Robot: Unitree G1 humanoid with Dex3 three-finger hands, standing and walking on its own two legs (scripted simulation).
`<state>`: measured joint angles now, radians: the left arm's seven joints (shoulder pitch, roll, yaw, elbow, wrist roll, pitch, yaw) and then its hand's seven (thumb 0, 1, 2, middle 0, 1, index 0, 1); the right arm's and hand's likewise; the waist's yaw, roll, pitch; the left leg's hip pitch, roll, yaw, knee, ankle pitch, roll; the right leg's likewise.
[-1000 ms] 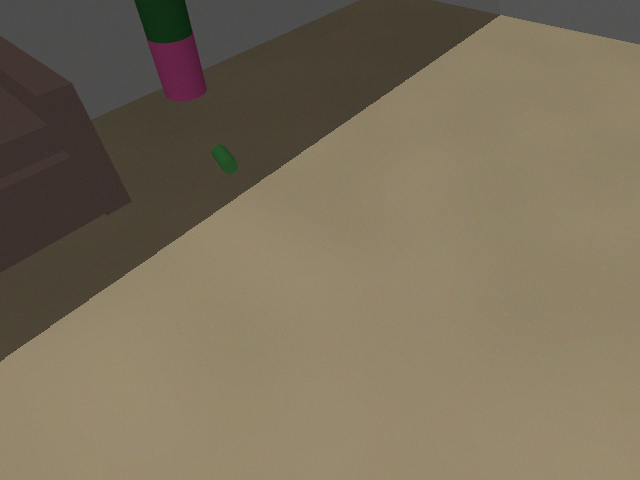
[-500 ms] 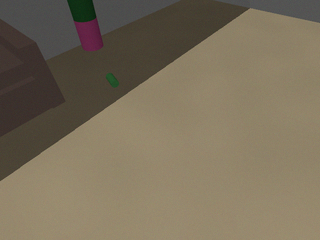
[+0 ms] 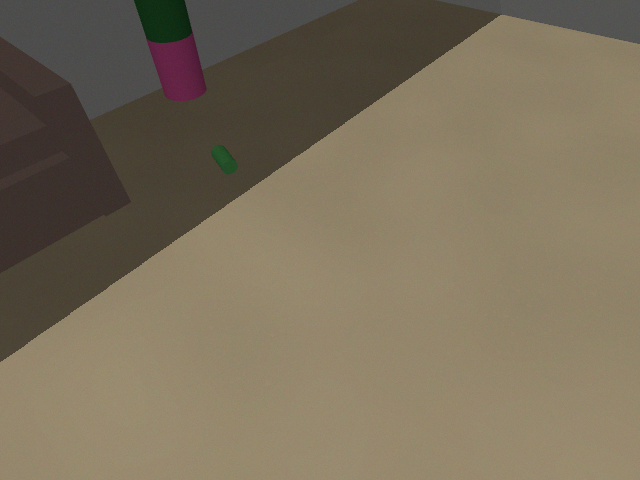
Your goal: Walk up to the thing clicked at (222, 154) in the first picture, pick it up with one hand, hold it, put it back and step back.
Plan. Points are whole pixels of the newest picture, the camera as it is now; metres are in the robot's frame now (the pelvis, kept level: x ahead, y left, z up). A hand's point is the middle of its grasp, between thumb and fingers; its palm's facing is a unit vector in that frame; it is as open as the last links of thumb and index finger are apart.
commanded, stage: stand
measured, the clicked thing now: (222, 157) +1.74 +0.56 -0.74
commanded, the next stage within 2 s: walk up in 0.12 s
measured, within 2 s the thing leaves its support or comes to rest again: neither
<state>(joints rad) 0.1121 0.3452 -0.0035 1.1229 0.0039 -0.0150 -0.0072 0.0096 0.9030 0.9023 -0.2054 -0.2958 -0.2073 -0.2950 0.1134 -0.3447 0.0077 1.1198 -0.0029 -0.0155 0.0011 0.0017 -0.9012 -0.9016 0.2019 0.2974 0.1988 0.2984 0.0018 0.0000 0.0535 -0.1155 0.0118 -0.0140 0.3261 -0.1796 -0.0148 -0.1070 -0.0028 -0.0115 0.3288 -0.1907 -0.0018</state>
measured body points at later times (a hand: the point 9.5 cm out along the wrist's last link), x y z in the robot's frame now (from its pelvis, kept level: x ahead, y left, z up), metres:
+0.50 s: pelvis +0.08 -0.08 -0.03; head +0.08 -0.09 +0.42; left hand +0.19 +0.26 -0.11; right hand +0.10 -0.43 -0.15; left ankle +0.02 +0.09 -0.71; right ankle +0.11 -0.20 -0.75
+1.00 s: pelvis +0.33 -0.09 -0.02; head +0.36 -0.08 +0.43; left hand +0.45 +0.21 -0.14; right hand +0.37 -0.42 -0.11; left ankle +0.39 +0.03 -0.75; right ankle +0.28 -0.22 -0.68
